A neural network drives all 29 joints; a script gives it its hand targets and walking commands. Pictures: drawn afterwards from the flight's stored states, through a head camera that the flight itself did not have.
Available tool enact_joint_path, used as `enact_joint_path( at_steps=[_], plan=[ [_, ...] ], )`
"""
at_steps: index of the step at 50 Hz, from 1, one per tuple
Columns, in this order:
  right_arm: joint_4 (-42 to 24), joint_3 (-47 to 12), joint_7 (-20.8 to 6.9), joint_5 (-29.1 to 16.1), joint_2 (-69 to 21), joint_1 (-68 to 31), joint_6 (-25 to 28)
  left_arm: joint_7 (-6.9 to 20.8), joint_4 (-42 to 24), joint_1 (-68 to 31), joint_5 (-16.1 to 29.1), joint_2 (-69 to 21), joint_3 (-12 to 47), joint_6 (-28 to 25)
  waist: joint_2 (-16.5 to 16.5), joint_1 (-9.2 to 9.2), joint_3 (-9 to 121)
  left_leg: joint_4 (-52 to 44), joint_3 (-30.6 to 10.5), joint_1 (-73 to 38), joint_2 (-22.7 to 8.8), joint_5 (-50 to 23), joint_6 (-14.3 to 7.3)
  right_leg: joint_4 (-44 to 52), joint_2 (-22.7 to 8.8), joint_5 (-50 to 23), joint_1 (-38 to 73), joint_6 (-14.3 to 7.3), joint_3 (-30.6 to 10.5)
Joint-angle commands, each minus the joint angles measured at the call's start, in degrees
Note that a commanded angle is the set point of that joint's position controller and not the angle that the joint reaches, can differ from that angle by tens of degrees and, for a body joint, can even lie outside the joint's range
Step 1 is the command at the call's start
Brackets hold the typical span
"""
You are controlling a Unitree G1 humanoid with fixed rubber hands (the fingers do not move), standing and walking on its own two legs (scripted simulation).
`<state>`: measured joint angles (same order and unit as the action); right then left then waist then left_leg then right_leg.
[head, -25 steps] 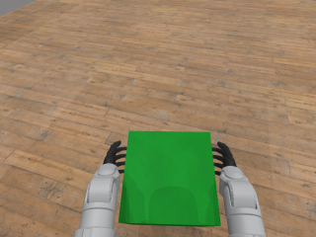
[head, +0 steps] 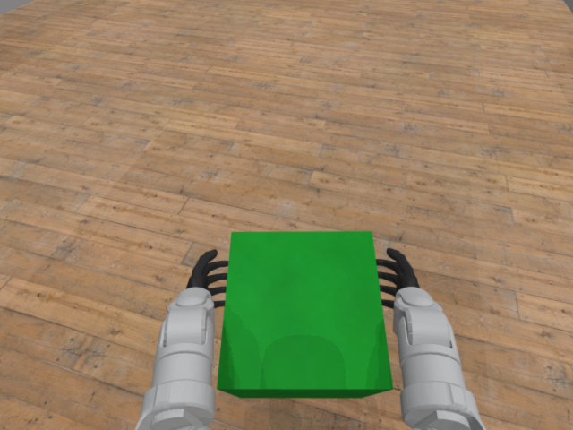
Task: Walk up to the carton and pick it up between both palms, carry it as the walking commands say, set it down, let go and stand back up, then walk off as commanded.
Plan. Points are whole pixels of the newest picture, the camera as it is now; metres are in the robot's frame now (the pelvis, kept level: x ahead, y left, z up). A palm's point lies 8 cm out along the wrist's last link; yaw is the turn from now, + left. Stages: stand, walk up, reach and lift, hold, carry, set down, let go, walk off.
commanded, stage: set down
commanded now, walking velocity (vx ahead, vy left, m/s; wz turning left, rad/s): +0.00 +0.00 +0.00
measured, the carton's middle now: (301, 321) +0.31 +0.00 -0.10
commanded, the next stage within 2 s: none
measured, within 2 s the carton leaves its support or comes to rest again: neither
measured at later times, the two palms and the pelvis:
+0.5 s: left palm (213, 304) +0.33 +0.15 -0.07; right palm (392, 308) +0.32 -0.16 -0.07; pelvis -0.01 +0.01 -0.03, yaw -1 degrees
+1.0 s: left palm (225, 310) +0.36 +0.15 -0.16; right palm (382, 315) +0.35 -0.16 -0.16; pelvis -0.04 -0.01 -0.10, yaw +0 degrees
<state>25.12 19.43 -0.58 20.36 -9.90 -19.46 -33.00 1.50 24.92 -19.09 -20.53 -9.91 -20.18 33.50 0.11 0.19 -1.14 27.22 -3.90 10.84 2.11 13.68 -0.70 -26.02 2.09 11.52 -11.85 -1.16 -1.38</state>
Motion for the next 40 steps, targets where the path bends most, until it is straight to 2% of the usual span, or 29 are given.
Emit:
enact_joint_path(
  at_steps=[1, 7, 12, 18, 24, 34, 40],
  plan=[
    [-0.3, -28.7, -14.4, -13.6, -50.1, -26.3, 4.8, 13.8, -1.1, -28.7, 14.0, -50.2, 29.1, -5.4, 0.5, 0.14, 21.4, -3.1, -2.5, 1.0, 2.1, -14.4, -0.5, 0.3, 1.9, -14.8, 8.4, -0.2, -4.1],
    [0.0, -29.8, -14.2, -13.0, -48.5, -23.9, 9.1, 12.0, -0.3, -25.5, 14.1, -50.3, 30.4, -9.9, 0.9, 0.19, 26.7, 0.5, -3.2, 3.1, 2.4, -21.7, 0.3, -3.2, 2.5, -19.4, 2.9, -0.1, -4.4],
    [2.0, -28.4, -13.9, -11.2, -47.1, -24.2, 12.0, 11.1, 2.0, -25.8, 13.2, -49.8, 29.4, -12.9, 0.6, 0.48, 28.8, 2.8, -3.1, 6.7, 2.8, -22.3, 0.6, -5.3, 3.0, -19.4, -2.3, 0.1, -4.2],
    [5.3, -26.0, -13.7, -8.8, -46.6, -27.5, 14.8, 11.0, 5.4, -29.7, 11.0, -48.0, 26.8, -16.1, -0.2, 0.12, 31.1, 6.1, -2.1, 13.6, 3.2, -19.2, 0.4, -8.5, 3.3, -17.7, -8.7, 0.2, -3.7],
    [7.3, -25.7, -13.9, -8.4, -48.4, -32.7, 16.2, 12.3, 6.5, -35.7, 10.1, -47.7, 26.4, -17.6, -0.2, -0.31, 35.3, 10.8, -0.7, 20.9, 3.6, -14.3, 0.1, -13.2, 3.8, -13.8, -14.9, 0.3, -3.0],
    [6.8, -27.9, -15.1, -10.5, -51.6, -42.6, 15.4, 15.3, 7.5, -45.4, 11.7, -51.1, 27.9, -16.3, 0.6, 0.03, 45.9, 18.5, 0.5, 30.0, 4.3, -7.8, 0.2, -21.3, 4.5, -8.0, -22.9, -0.1, -1.9],
    [7.3, -27.8, -15.5, -11.2, -52.4, -47.0, 14.5, 16.4, 8.6, -49.0, 12.1, -51.2, 26.8, -15.4, 0.0, -0.18, 49.4, 22.4, 0.9, 36.2, 4.7, -4.7, 0.0, -25.2, 4.4, -5.7, -27.7, 0.1, -1.6]
  ],
)
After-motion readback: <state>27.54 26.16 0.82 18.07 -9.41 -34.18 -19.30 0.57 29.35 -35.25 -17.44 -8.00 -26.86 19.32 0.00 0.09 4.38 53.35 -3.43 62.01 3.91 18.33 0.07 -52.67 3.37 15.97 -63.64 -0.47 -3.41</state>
